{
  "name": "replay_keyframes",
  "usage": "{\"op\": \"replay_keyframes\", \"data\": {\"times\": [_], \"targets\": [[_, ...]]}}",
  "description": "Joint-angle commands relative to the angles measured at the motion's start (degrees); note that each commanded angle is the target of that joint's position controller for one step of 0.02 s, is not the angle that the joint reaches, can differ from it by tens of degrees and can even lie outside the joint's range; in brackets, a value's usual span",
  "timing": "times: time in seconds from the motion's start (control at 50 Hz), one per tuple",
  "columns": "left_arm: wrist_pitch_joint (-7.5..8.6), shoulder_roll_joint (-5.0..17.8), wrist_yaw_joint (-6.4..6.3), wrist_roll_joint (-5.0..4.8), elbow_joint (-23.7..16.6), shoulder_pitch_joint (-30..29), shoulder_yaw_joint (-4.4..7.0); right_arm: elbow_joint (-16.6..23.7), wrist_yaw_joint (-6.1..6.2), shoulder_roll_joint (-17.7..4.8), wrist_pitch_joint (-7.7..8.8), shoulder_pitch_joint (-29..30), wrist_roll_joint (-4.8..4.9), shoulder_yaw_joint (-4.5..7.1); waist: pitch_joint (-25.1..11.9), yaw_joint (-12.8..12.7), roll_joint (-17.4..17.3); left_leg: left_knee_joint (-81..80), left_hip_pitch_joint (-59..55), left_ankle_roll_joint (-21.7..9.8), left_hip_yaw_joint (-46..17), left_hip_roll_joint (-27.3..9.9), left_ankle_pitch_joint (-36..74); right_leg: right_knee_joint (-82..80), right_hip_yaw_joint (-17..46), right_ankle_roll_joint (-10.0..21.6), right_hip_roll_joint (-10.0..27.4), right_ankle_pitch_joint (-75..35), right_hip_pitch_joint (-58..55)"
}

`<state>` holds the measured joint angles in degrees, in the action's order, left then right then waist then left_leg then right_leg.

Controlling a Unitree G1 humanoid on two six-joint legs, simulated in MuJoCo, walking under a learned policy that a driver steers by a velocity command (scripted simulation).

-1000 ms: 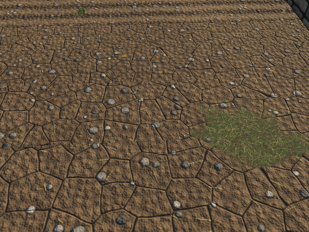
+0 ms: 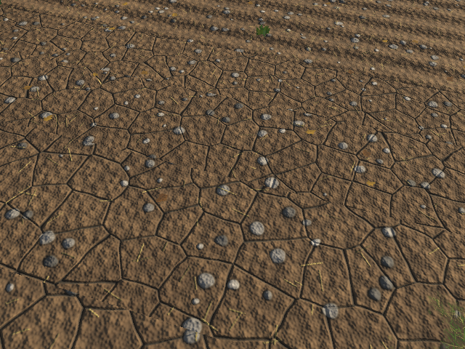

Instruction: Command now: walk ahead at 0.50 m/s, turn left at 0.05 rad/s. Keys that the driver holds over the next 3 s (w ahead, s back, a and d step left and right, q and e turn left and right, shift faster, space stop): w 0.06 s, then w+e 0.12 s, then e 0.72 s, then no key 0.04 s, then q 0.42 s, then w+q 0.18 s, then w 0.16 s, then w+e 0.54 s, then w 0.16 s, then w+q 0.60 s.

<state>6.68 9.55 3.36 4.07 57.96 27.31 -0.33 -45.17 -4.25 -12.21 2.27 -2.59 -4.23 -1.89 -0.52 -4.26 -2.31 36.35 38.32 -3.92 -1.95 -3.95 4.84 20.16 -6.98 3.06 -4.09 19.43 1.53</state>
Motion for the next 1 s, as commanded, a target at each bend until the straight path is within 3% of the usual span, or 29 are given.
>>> {"op": "replay_keyframes", "data": {"times": [0.02, 0.08, 0.1, 0.12, 0.14, 0.16, 0.18, 0.2, 0.24, 0.26, 0.28, 0.32, 0.38, 0.42, 0.5, 0.56, 0.6, 0.62, 0.64, 0.66, 0.68, 0.72, 0.74, 0.76, 0.78, 0.82, 0.86, 0.9, 1.0], "targets": [[-0.28, 7.55, -0.37, 0.42, 0.28, 5.32, 2.34, 4.09, 0.51, -3.32, 0.55, 6.22, 0.43, 1.37, 5.18, 0.55, 4.03, -4.6, 4.39, -0.41, 0.54, 0.86, -1.98, -5.06, 12.77, 11.8, 19.66, -34.92, -7.99], [-1.14, 9.17, -0.33, 0.17, 0.37, 3.96, 3.56, 4.55, 0.77, -4.54, 1.31, 8.07, 1.0, 3.05, 3.54, 2.48, 5.8, -6.2, -10.63, -2.4, 4.88, 3.83, -5.39, -2.36, 10.17, 9.47, 18.13, -44.21, -4.96], [-0.96, 10.13, -0.11, 0.17, -0.51, 1.6, 4.04, 3.99, 1.13, -6.53, 1.91, 5.15, 1.72, 4.14, 0.81, 4.87, 6.05, -4.14, -23.54, -4.4, 5.8, 5.01, -2.75, 1.72, 7.89, 7.35, 15.3, -51.59, 1.79], [-0.47, 9.7, 0.02, 0.03, -2.1, -0.17, 4.23, 1.14, 1.53, -10.13, 2.79, -4.37, 2.06, 5.56, -5.93, 7.88, 2.79, 1.0, -44.98, -8.58, 2.93, 2.63, 6.65, 13.03, 4.73, 3.4, 10.5, -49.92, 15.57], [0.26, 3.81, 1.02, 0.49, -2.18, 5.49, 1.92, -2.34, 1.66, -10.63, 2.93, -19.59, 2.56, 5.25, -20.28, 11.35, -6.02, -4.82, -72.29, -19.2, -16.52, -12.64, 5.02, 30.8, 3.17, -0.7, 3.83, -23.71, 34.02], [-0.14, 4.25, 2.25, -0.76, -1.89, 1.06, 2.17, -6.87, 2.59, -9.99, 2.1, -33.49, 1.56, 5.7, -21.47, 16.81, -5.44, -16.37, -74.08, -19.54, -31.18, -19.87, -6.59, 43.85, 6.08, -0.53, 1.17, 14.14, 40.68], [-0.35, 6.49, 1.93, -1.9, -3.39, -6.53, 3.36, -8.1, 3.67, -10.71, 3.01, -30.53, 0.67, 6.79, -6.09, 16.42, -1.71, -20.65, -60.21, -13.61, -26.8, -17.8, -22.18, 48.59, 10.65, 1.93, 5.62, 11.31, 46.13], [-0.18, 7.66, 0.47, -2.03, -3.23, -8.68, 3.98, -6.82, 4.33, -9.17, 3.64, -21.21, 2.06, 6.65, 2.07, 12.35, -2.48, -23.43, -46.19, -11.59, -18.99, -15.72, -18.83, 48.19, 10.23, 2.45, 8.62, 7.66, 43.46], [-0.44, 2.87, -1.34, 0.25, -2.33, -4.7, 3.05, -5.48, 4.71, -1.13, 4.0, -11.99, 2.42, 4.42, -0.11, 5.8, -1.55, -25.76, -35.59, -12.17, -9.68, -14.31, 1.34, 43.76, 11.18, 2.62, 11.83, 5.02, 31.83], [-0.82, -0.46, -1.84, 0.47, -2.65, -4.73, 2.35, -4.92, 4.58, -0.07, 4.33, -10.27, 2.24, 4.21, 0.02, 3.71, -0.41, -27.35, -31.37, -11.83, -5.81, -13.96, 8.7, 42.34, 10.87, 1.78, 12.24, 5.02, 27.59], [-1.16, -1.51, -1.9, 0.07, -3.03, -4.34, 2.18, -4.58, 4.52, -0.15, 4.74, -9.49, 1.8, 4.58, -0.8, 2.79, 0.59, -28.58, -30.3, -11.56, -2.48, -13.24, 12.58, 40.81, 9.98, 0.55, 11.96, 3.2, 25.73], [-1.24, -0.31, -0.96, -1.13, -3.8, -4.96, 2.45, -3.3, 4.63, -2.91, 5.4, -6.28, 0.76, 5.99, -0.51, 1.77, 0.51, -29.13, -26.53, -10.82, 5.31, -10.64, 18.84, 36.55, 6.89, -1.69, 11.12, -4.28, 23.47], [-1.26, 2.5, 0.76, -0.92, -7.18, -9.54, 2.94, -4.12, 4.63, -4.62, 5.06, -8.82, -0.54, 7.08, 0.0, 2.8, -1.33, -27.14, -26.79, -10.43, 9.7, -10.63, 24.83, 28.71, 6.69, -3.36, 10.99, -13.91, 24.26], [-1.72, 2.38, 1.07, -1.06, -8.82, -10.63, 2.76, -3.77, 4.12, -7.09, 4.71, -8.69, -1.02, 8.06, -0.3, 2.58, -2.3, -25.18, -26.43, -10.47, 10.83, -11.53, 25.87, 29.11, 6.96, -3.99, 10.62, -16.15, 22.75], [-1.85, 5.8, 0.01, -0.94, -10.88, -12.74, 3.73, -2.73, 4.29, -8.84, 5.08, -8.69, 0.32, 8.95, 1.77, 3.56, -1.0, -22.01, -33.82, -10.06, 10.48, -14.61, 21.61, 25.05, 7.3, -3.39, 10.44, -12.05, 26.07], [-1.53, 5.77, 0.07, -1.08, -12.84, -16.28, 3.8, -2.1, 5.58, -11.06, 3.99, -9.93, 1.29, 10.01, 1.65, 5.75, -0.42, -17.02, -40.55, -7.82, 11.12, -15.38, 18.42, 17.93, 4.63, -2.23, 8.84, -7.07, 26.29], [-0.11, 7.86, 0.11, -2.75, -12.95, -15.13, 4.97, -2.55, 5.71, -11.04, 3.1, -9.9, 2.06, 9.72, -1.4, 4.51, 0.84, -8.63, -38.25, -4.26, 13.21, -12.07, 19.05, 8.55, 1.68, 1.42, 3.89, -17.3, 15.53], [1.0, 12.52, -1.03, -2.68, -12.9, -12.7, 6.62, -2.34, 5.13, -9.28, 2.81, -12.83, 2.14, 9.14, -7.1, 4.78, 6.2, 0.55, -35.26, -0.42, 15.33, -7.37, 10.08, 6.64, 5.8, 6.46, 4.77, -39.87, 5.67], [1.24, 19.97, -2.64, -1.84, -13.41, -5.57, 8.46, 1.16, 4.76, -3.18, 3.15, -17.04, 0.72, 7.22, -18.75, 5.25, 20.82, 17.28, -19.24, 7.29, 16.2, 2.36, -32.83, 4.49, 29.26, 24.13, 19.93, -64.68, -15.19], [2.08, 18.82, -2.25, -0.15, -11.61, -0.01, 8.32, 4.47, 3.67, -6.21, 3.95, -8.13, 2.62, 7.34, -18.0, -0.52, 12.36, 26.89, -6.36, 7.26, 4.58, 6.57, -51.95, 0.13, 39.71, 26.85, 26.0, -59.02, -18.98], [3.25, 17.51, -2.4, 0.54, -8.88, 1.9, 9.03, 6.66, 3.35, -5.48, 3.53, 0.81, 3.16, 6.83, -8.01, -2.53, 7.07, 32.01, -0.34, 6.33, -1.23, 3.2, -50.65, 0.16, 33.99, 21.5, 23.92, -56.77, -13.03], [1.91, 12.62, -2.23, -2.41, -9.62, -4.71, 7.9, 5.17, 5.14, -9.78, 2.91, -2.83, 1.53, 8.06, -6.05, 2.26, 5.23, 34.11, -3.48, 6.13, -3.44, -0.45, -45.71, -1.11, 27.97, 18.7, 21.71, -54.44, -4.47], [1.24, 11.32, -1.77, -3.02, -10.72, -7.93, 7.13, 4.93, 5.73, -7.29, 2.71, -3.43, 0.62, 7.19, -3.19, 5.16, 5.14, 31.11, -8.19, 5.91, -3.24, -1.38, -40.98, -3.51, 25.57, 17.32, 19.97, -51.55, 3.98], [0.41, 11.49, -1.48, -2.91, -12.15, -9.76, 6.9, 4.95, 6.06, -6.55, 2.34, -3.26, 0.27, 6.88, -2.63, 6.26, 4.51, 28.76, -11.67, 5.97, -2.71, -0.98, -36.69, -5.65, 24.1, 16.31, 18.09, -46.93, 7.92], [0.11, 11.11, -1.48, -2.55, -13.47, -10.65, 6.81, 4.86, 6.19, -6.92, 2.09, -3.17, 1.04, 7.06, -3.62, 6.89, 4.35, 27.34, -12.91, 6.31, -2.09, 0.09, -32.36, -6.38, 22.8, 15.41, 16.42, -41.92, 8.65], [0.0, 12.73, -1.53, -1.89, -15.79, -10.54, 6.84, 4.45, 5.35, -6.86, 1.65, -4.56, 0.9, 6.97, -3.45, 7.2, 5.86, 25.81, -14.57, 7.13, -1.18, 1.86, -26.65, -7.16, 22.18, 14.88, 14.25, -35.78, 11.97], [0.51, 14.21, -1.35, -1.87, -17.53, -9.87, 7.16, 4.29, 5.14, -7.68, 1.08, -4.78, 1.15, 6.96, -2.97, 6.66, 6.62, 23.14, -14.28, 8.28, -0.73, 2.21, -25.04, -7.18, 23.17, 14.33, 13.57, -29.49, 12.83], [0.31, 14.55, -1.25, -1.55, -18.78, -8.4, 6.9, 5.02, 5.32, -6.02, 0.3, -3.99, 0.54, 6.09, -3.03, 5.51, 7.38, 21.8, -15.79, 9.49, 0.14, 2.16, -25.53, -6.08, 24.91, 13.83, 13.12, -23.17, 14.41], [-0.28, 10.89, -0.82, -3.8, -23.31, -9.84, 4.45, 4.88, 4.32, -5.39, -0.13, -4.86, 1.15, 4.81, -3.54, 2.91, 6.78, 12.3, -16.51, 10.61, 0.63, -0.08, -30.51, -0.63, 28.84, 11.86, 15.55, -15.79, 12.62]]}}
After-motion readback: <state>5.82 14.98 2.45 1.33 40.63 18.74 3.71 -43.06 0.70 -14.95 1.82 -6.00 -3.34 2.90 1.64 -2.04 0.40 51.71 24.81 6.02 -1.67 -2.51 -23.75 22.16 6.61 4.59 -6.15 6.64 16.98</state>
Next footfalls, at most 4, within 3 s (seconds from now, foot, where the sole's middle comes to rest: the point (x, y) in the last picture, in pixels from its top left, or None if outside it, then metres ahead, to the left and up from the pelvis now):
0.10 left None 0.26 0.12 -0.77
0.60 right None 0.35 -0.14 -0.77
1.08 left None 0.38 0.09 -0.77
1.76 left None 0.44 0.10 -0.77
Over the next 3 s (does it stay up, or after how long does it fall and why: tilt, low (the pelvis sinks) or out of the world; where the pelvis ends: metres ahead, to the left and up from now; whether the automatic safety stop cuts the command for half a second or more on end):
stays up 1.11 -0.20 -0.21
